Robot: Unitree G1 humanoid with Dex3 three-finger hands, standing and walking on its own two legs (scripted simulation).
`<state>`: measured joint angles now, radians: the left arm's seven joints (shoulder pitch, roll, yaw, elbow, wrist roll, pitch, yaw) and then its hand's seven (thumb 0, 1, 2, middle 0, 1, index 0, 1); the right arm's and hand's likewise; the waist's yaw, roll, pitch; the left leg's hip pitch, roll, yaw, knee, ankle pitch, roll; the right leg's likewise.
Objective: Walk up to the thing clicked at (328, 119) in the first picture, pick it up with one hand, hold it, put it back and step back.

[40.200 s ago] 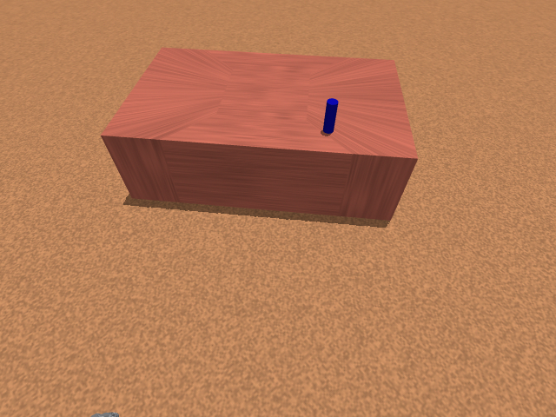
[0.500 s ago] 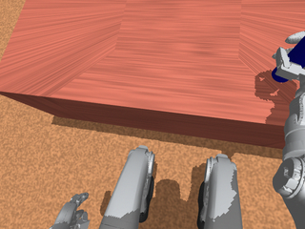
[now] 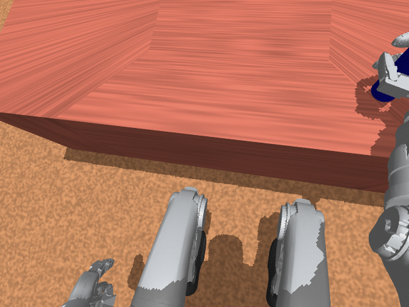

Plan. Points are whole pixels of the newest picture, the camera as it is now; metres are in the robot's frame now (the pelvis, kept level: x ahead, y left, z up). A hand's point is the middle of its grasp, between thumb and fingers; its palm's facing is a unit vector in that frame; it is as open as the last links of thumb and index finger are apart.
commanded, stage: loosen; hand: right
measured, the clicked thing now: (406, 70) +0.52 -0.27 +0.00
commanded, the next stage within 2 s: open in 0.24 s
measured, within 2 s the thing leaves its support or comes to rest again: neither
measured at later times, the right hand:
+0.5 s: hand (400, 64) +0.52 -0.25 +0.01, palm faces +0.28 +0.96 +0.00, open 6.7 cm
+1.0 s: hand out of the picture +0.52 -0.28 +0.04, palm faces +0.32 +0.95 -0.02, open 12.6 cm
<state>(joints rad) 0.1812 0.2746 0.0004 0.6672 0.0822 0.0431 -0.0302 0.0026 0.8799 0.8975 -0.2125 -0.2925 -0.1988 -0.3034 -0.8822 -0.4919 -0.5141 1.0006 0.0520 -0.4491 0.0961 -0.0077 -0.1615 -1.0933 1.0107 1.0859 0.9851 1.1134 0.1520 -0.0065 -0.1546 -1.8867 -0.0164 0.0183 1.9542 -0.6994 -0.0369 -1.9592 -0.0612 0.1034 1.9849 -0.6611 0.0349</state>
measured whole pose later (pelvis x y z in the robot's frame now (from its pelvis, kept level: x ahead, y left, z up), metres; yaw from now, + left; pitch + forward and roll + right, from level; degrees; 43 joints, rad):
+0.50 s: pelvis +0.00 +0.00 -0.01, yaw +0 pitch +36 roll +4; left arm 0.18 0.27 0.00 0.66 0.07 0.05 -0.02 0.00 0.90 0.88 -0.22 -0.30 -0.21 -0.30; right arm -0.89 -0.50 -0.52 0.97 0.07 -0.42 0.11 0.00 -0.16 -0.67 0.99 0.83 0.97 0.83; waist 0.14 -0.01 -0.16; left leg -1.91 -0.02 0.02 1.98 -0.70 -0.03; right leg -1.97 -0.06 0.11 2.00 -0.67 0.04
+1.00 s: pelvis +0.00 +0.00 +0.01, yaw +0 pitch +35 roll +5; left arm 0.18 0.25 -0.02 0.64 0.05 0.07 0.00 0.00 0.88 0.88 -0.22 -0.29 -0.21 -0.30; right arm -0.88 -0.55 -0.56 0.89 0.05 -0.35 0.10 0.00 0.03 -0.29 0.46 0.34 0.43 0.34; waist 0.15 -0.01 -0.15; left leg -1.86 -0.02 0.02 1.93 -0.68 -0.04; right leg -1.93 -0.07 0.11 1.97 -0.65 0.04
